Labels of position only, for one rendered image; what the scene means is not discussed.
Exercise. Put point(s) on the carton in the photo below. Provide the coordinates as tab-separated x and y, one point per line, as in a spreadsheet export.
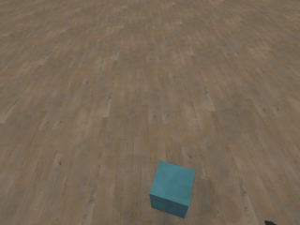
171	189

